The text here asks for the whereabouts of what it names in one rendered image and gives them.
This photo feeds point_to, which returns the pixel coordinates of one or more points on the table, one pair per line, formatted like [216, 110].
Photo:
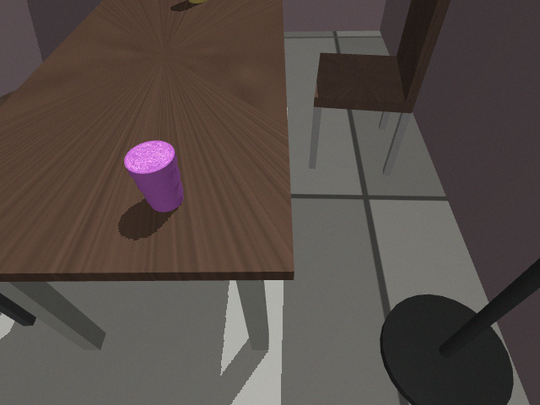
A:
[207, 78]

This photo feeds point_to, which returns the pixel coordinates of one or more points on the coat stand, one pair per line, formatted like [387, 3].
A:
[438, 351]

